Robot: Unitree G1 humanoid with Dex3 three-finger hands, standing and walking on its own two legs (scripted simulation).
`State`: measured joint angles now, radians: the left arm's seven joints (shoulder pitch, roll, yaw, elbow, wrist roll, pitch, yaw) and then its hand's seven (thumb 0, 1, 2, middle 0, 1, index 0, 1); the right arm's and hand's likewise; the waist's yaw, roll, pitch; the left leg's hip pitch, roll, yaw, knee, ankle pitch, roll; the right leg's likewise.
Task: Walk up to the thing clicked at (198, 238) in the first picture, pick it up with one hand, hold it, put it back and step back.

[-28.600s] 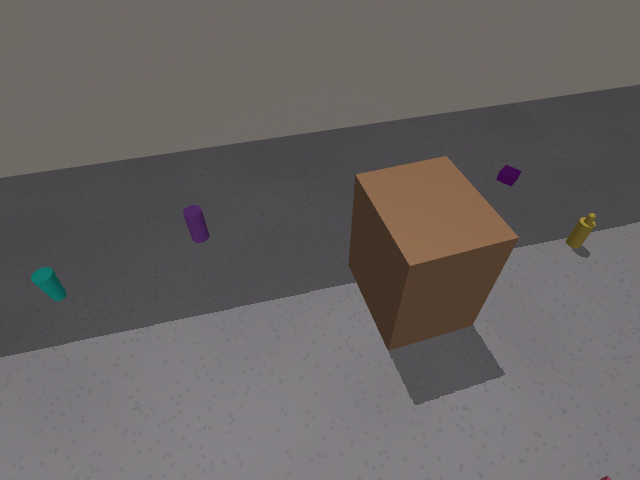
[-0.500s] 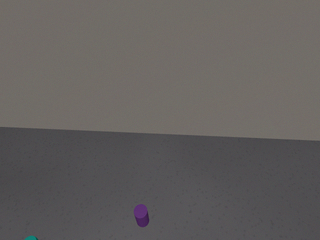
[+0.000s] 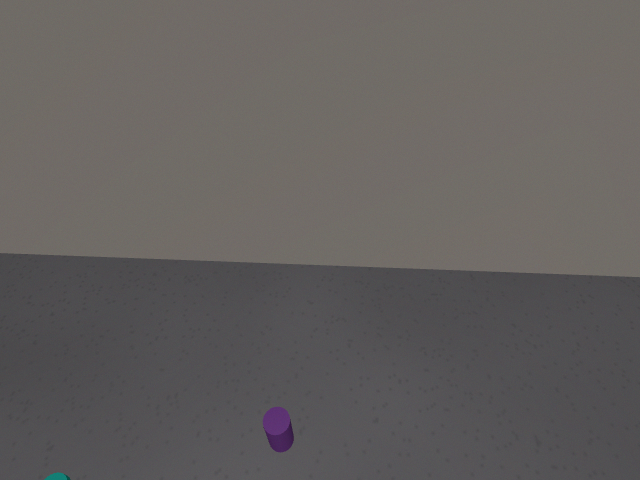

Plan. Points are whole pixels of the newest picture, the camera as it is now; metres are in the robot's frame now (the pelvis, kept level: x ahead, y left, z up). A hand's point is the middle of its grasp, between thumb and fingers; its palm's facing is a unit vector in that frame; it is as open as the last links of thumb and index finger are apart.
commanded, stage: stand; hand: left
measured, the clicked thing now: (279, 430) +0.43 +0.14 -0.71
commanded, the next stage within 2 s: step back in 0.96 s
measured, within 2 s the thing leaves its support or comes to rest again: neither
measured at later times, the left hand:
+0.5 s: hand out of the picture +0.08 +0.25 -0.16, palm faces -0.02 -0.94 -0.34, open 7.4 cm
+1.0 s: hand out of the picture +0.10 +0.25 -0.16, palm faces -0.01 -0.94 -0.33, open 7.4 cm
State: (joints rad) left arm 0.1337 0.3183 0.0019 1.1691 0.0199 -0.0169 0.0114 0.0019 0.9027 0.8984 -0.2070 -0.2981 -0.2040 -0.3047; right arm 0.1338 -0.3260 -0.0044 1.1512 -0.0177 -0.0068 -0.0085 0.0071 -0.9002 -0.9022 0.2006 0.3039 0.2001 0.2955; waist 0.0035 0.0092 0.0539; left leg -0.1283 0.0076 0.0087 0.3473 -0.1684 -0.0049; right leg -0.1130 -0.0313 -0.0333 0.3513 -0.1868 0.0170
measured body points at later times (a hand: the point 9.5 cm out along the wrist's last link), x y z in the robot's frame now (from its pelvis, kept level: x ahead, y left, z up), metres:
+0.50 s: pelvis +0.01 +0.00 +0.00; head +0.02 +0.00 +0.45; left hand +0.08 +0.30 -0.13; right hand +0.08 -0.29 -0.14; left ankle +0.02 +0.12 -0.75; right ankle +0.00 -0.13 -0.75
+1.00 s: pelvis +0.02 +0.00 +0.00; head +0.03 +0.00 +0.45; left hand +0.10 +0.30 -0.13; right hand +0.09 -0.30 -0.13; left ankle +0.02 +0.12 -0.75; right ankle +0.01 -0.13 -0.75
